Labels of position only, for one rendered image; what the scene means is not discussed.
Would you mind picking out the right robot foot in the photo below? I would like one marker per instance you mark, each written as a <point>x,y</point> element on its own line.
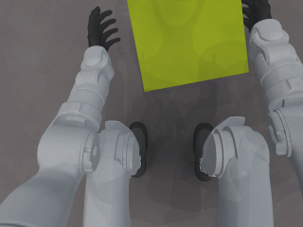
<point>200,135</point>

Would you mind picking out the robot foot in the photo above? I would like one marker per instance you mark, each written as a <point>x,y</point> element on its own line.
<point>140,132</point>
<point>200,135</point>

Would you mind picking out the left robot upper arm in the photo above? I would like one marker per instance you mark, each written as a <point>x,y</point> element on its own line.
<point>66,154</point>

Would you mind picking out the left robot foot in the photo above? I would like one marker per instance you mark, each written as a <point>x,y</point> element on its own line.
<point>140,132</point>

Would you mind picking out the carton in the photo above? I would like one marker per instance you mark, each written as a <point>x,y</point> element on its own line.
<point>180,42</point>

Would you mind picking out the right robot upper arm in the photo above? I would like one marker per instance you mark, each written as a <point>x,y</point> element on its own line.
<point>285,136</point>

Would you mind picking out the robot right forearm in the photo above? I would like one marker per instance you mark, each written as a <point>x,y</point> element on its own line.
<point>279,70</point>

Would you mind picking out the robot left hand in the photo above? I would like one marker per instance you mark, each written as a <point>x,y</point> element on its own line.
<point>96,37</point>

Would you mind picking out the robot left forearm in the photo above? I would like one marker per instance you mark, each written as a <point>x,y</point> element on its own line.
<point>84,106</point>

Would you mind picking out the robot right hand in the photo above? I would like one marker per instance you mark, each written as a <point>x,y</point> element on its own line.
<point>258,10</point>

